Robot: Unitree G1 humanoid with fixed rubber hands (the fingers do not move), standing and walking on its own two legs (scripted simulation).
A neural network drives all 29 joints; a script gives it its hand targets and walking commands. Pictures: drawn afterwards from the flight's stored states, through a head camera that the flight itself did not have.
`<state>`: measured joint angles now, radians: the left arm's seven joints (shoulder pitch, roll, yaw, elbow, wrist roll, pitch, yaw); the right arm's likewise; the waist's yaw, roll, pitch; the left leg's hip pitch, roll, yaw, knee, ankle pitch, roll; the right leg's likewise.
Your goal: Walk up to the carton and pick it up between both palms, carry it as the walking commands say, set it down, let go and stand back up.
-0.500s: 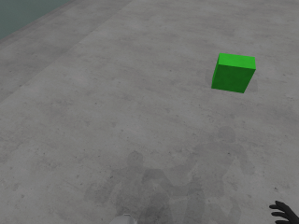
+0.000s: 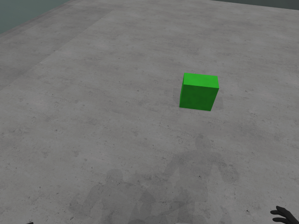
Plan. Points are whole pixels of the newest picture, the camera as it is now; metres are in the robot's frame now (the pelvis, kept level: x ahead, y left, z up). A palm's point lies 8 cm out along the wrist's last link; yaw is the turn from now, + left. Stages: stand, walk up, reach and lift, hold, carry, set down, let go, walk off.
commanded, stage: walk up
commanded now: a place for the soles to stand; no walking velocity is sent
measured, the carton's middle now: (197, 92) +1.29 -0.45 -0.61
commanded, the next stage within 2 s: none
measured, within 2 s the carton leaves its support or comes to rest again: neither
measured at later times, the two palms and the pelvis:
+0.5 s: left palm (77, 164) +0.31 +0.23 -0.06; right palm out of the picture +0.22 -0.46 -0.01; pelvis +0.16 -0.08 +0.02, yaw -4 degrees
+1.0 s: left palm (111, 128) +0.45 +0.15 -0.06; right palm out of the picture +0.34 -0.54 -0.04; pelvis +0.31 -0.17 +0.01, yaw -8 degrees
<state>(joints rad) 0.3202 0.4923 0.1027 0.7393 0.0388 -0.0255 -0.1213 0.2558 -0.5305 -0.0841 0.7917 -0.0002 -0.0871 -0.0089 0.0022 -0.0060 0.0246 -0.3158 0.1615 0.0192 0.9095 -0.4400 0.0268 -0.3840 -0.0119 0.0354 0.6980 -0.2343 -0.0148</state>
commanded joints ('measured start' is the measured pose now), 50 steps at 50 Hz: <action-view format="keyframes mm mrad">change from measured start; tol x32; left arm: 1 -16 290 68 -49 -26 -23 41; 50 -113 164 10 -70 -21 -23 15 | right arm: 1 -16 -194 -40 -23 9 -11 1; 50 126 -272 -61 8 -15 -38 -2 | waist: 1 25 -137 40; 23 -17 323 58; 28 109 -326 -148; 50 -57 200 104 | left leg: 1 -287 -62 -43 110 -25 14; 9 68 -163 68 -439 147 19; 12 579 293 -620 -621 -130 219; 23 134 86 -45 -601 138 153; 26 37 -17 126 -10 448 93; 28 -425 -180 0 317 -117 14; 41 63 -172 75 -395 172 18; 44 487 255 -665 -652 -308 212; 50 151 119 -304 -648 -82 208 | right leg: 1 118 -186 453 -438 -358 -166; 8 177 -130 321 -290 -17 -220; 13 -541 5 145 374 -206 -17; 25 179 44 -168 -169 7 19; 27 485 -99 221 -276 -64 -98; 28 478 -301 663 -425 -55 -218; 39 112 -123 282 -346 -183 -202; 45 -510 -2 103 353 -222 -9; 50 -271 -40 -3 125 -221 12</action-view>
